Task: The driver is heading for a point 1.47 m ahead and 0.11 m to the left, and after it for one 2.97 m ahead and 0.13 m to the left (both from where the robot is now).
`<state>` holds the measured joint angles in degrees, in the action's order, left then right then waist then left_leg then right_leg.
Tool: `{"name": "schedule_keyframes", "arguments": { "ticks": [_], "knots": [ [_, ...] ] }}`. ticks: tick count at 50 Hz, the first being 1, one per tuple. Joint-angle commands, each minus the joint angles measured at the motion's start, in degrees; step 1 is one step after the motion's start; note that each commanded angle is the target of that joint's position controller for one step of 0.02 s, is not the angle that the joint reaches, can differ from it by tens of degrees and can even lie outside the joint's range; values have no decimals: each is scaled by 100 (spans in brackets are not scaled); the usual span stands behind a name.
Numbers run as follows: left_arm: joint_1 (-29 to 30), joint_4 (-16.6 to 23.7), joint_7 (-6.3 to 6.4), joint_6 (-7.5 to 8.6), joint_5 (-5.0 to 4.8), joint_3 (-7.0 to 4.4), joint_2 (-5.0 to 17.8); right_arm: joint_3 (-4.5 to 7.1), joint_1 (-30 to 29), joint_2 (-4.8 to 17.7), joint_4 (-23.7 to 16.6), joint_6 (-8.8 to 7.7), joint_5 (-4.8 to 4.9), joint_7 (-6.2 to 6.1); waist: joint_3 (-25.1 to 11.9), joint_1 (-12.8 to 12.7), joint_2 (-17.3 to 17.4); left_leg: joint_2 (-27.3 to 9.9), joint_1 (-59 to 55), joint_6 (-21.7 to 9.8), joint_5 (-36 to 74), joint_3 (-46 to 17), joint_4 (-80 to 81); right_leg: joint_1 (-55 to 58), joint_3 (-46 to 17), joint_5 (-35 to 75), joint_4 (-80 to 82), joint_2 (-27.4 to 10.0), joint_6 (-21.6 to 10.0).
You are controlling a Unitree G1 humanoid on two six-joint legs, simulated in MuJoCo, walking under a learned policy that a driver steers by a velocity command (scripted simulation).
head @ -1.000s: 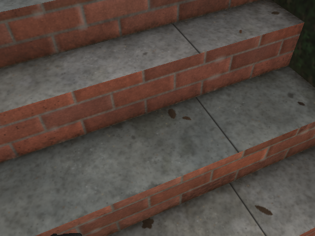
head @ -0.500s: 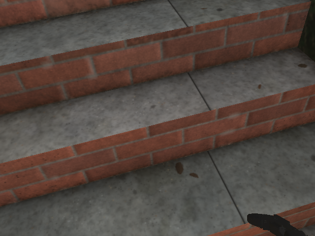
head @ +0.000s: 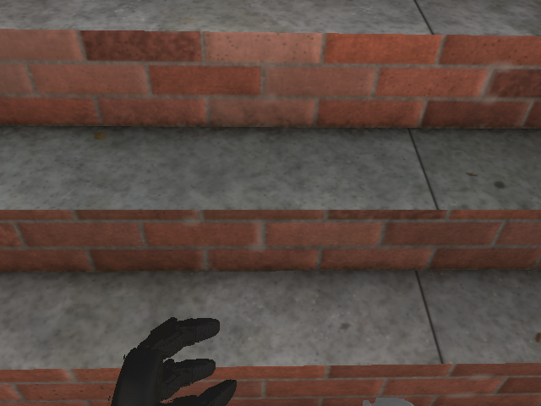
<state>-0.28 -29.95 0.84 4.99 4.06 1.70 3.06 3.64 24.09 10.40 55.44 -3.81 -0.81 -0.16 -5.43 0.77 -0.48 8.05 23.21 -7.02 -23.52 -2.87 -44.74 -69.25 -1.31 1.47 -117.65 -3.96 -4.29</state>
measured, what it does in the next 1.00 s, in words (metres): climbs: right foot 0.19 m higher, then left foot 0.20 m higher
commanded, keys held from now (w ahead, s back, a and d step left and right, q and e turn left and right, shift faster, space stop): w+q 0.48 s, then w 0.18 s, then w+e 0.34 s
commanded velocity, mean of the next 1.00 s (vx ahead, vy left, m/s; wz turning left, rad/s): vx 0.50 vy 0.00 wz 0.31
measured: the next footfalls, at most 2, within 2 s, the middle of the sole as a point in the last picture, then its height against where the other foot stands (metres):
right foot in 0.26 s outside the picture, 0.19 m higher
left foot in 0.78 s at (150, 314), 0.20 m higher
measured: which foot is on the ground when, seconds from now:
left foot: down 0.00-0.28, up 0.30-0.76, down 0.78-1.00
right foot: up 0.00-0.24, down 0.26-0.78, up 0.80-1.00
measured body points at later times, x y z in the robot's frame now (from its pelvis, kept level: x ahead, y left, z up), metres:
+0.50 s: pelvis +0.27 -0.04 +0.18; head +0.27 -0.03 +0.63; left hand +0.25 +0.23 +0.04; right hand +0.57 -0.18 +0.15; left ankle +0.27 +0.09 -0.28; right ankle +0.29 -0.14 -0.52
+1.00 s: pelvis +0.52 +0.13 +0.38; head +0.54 +0.13 +0.83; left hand +0.64 +0.41 +0.30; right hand +0.67 -0.09 +0.24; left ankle +0.54 +0.22 -0.32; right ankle +0.53 +0.00 -0.04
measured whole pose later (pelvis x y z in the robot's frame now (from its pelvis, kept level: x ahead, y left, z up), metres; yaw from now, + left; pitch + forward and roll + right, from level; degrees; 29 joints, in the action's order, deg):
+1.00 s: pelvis +0.52 +0.13 +0.38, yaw +15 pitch +2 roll +2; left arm -5.9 -37.9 0.5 5.0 0.7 -4.1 10.2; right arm 3.9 15.1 11.5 52.1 -5.0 -1.9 0.2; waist -1.1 -2.5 -2.8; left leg -3.5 28.4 -3.6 -22.6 14.0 -49.1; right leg -56.1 -4.1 -4.6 -124.5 2.0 -5.2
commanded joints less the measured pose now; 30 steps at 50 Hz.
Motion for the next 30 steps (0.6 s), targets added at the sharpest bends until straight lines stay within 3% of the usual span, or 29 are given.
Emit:
{"name": "schedule_keyframes", "arguments": {
  "ticks": [1, 4, 5, 6, 7, 8, 9, 10, 11, 12, 13, 14, 15, 16, 17, 18, 19, 20, 21, 22, 23, 24, 25, 26, 28, 30],
  "knots": [
    [252, 220, 129, -80, -56, 160, -306, 18, 164, 336, -266, -291, -36, -1, 784, 138, 390, -1352, -563, -750, -170, -2588, 2321, -1833, 313, -743, -1977, 27, 15],
    [1394, 736, 37, -28, -49, 201, -197, 69, 621, 402, -217, -342, -42, -49, 1059, 490, 224, -1451, -1448, -701, -329, -2759, 2861, -2684, 289, -1575, -1405, -80, 40],
    [1844, 1011, -55, -59, -11, 237, -173, 114, 704, 412, -214, -291, 65, -84, 1053, 607, 325, -1310, -1274, -635, -185, -2533, 3211, -2157, 360, -1856, -255, -140, 59],
    [2126, 1141, -121, -112, -62, 212, -95, 123, 783, 355, -204, -264, 56, -163, 1026, 715, 384, -1351, -1254, -795, 175, -2540, 3545, -1798, 471, -1885, 394, -134, 113],
    [2383, 1288, -164, -182, -149, 276, -175, 190, 950, 506, -253, -241, 148, -280, 811, 895, 524, -1581, -1313, -971, 1048, -2522, 4376, -938, 710, -2116, 1410, -139, 93],
    [2313, 1316, -148, -243, -142, 256, -148, 231, 934, 581, -238, -249, 202, -343, 689, 819, 720, -1653, -1440, -942, 2309, -2320, 4464, -176, 701, -2352, 2075, -207, -19],
    [1596, 902, -182, -280, -233, 285, -358, 217, 344, 474, -441, -189, 145, -389, 47, 308, 761, -1492, -889, -793, 4484, -1169, 4288, 1828, 1122, -2638, 3146, 59, -293],
    [894, 595, -140, -244, -311, 117, -22, 258, 76, 654, -715, -199, 175, -321, -537, -33, 601, -1305, -489, -658, 7845, -824, 3478, 3695, 1381, -2845, 3850, 542, -427],
    [-424, 329, 11, -281, -427, -171, 453, 353, -109, 897, -860, -319, 142, -254, -1589, -637, 905, -1598, -1043, -641, 10461, -1140, 2471, 4878, 1053, -2789, 3995, 665, -454],
    [-1146, 214, 69, -297, -491, -346, 961, 486, -406, 1386, -943, -517, 251, -106, -2024, -1133, 886, -1730, -1653, -564, 10792, -1249, 1362, 5246, 780, -2916, 5190, 666, -404],
    [-1568, 29, 109, -269, -379, -523, 1345, 534, -660, 1421, -1028, -725, 242, 50, -2395, -1413, 537, -1508, -1429, -434, 9973, -1195, -92, 6048, 129, -3279, 5968, 427, -495],
    [-2052, -221, 175, -214, -154, -678, 1744, 384, -1062, 738, -1505, -745, 308, 247, -2375, -1441, -1031, -402, 676, -46, 6251, -1023, -2394, 6981, -2950, -4510, 7642, -1197, -1221],
    [-1417, -155, 268, -391, -261, -773, 1836, 369, -1349, 475, -1895, -690, -171, 276, -2133, -1075, -1784, 50, 1669, 127, 2125, -734, -5192, 6212, -5480, -5200, 9565, -1740, -1442],
    [-746, -245, 254, -412, -273, -702, 1415, 271, -1497, -35, -2173, -558, -380, 265, -1482, -594, -966, -296, 2450, 98, 2186, -936, -6678, 5620, -5226, -6081, 9623, -1824, -1311],
    [-581, -726, 212, -339, -346, -597, 972, 80, -1465, -390, -2229, -429, -436, 210, -393, -254, -275, -450, 3243, -12, 2310, -592, -7443, 4927, -4449, -6019, 9202, -1757, -1266],
    [-739, -1205, 194, -186, -259, -468, 546, -81, -1419, -591, -2333, -343, -459, 144, 390, 63, 212, -532, 3646, -163, 2082, -751, -7537, 4238, -3339, -5251, 9083, -1677, -976],
    [-980, -1682, 181, -72, -184, -354, 168, -185, -1408, -704, -2426, -230, -344, 119, 659, 295, 287, -610, 3832, -215, 1977, -812, -7694, 3991, -2517, -4407, 9094, -1574, -696],
    [-1013, -1956, 136, 42, -131, -346, 104, -253, -1326, -736, -2394, -67, -226, 60, 870, 480, 337, -643, 3940, -195, 1884, -890, -7875, 3851, -1823, -3674, 9295, -1492, -492],
    [-1085, -2071, 98, 137, -187, -368, 175, -292, -1076, -751, -2393, 40, -170, 6, 948, 664, 135, -796, 4108, -156, 1946, -944, -7807, 3912, -1260, -2772, 9530, -1446, -354],
    [-1099, -2198, 25, 221, -222, -403, 301, -281, -1286, -658, -2423, 110, -81, -26, 1076, 671, 44, -767, 4370, -113, 1845, -1037, -7962, 3998, -835, -2247, 9783, -1442, -352],
    [-940, -2067, -16, 312, -255, -435, 530, -222, -1336, -307, -2440, 149, -26, -28, 1119, 713, 164, -837, 3974, -23, 2003, -1014, -6950, 3801, -298, -1559, 9947, -1434, -324],
    [-881, -2089, -55, 391, -270, -446, 705, -160, -1680, -121, -2465, 204, -25, -30, 1224, 694, 317, -731, 3893, 19, 2116, -878, -6577, 3758, 165, -1101, 10103, -1347, -346],
    [-1126, -2118, -26, 453, -232, -488, 906, -93, -2004, -51, -2467, 252, -16, -72, 1108, 462, 120, -598, 4012, 6, 2090, -691, -6861, 4159, 272, -591, 10293, -1383, -484],
    [-1427, -2239, -15, 506, -228, -531, 1079, -86, -2051, -138, -2432, 279, -20, -108, 902, 364, -10, -501, 4402, -37, 1864, -648, -7469, 4807, 328, -514, 10397, -1407, -610],
    [-2062, -2427, -61, 597, -181, -651, 1425, -93, -2630, -257, -2640, 252, -150, -114, 969, 95, -20, -533, 5555, -163, 841, -616, -7702, 6204, 387, -861, 10742, -1432, -583],
    [-2795, -2699, -85, 578, -158, -669, 1417, -207, -3551, -521, -2916, 231, -160, -188, 1141, -329, -59, -550, 7152, -318, -441, -599, -8535, 7600, 337, -1216, 10916, -1576, -515]
  ]
}}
